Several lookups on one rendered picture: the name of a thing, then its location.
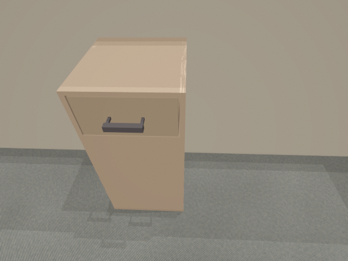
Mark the handle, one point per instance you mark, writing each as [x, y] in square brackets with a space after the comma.
[123, 127]

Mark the drawer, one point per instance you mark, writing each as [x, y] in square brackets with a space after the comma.
[161, 113]

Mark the cabinet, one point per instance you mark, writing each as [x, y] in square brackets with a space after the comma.
[137, 172]

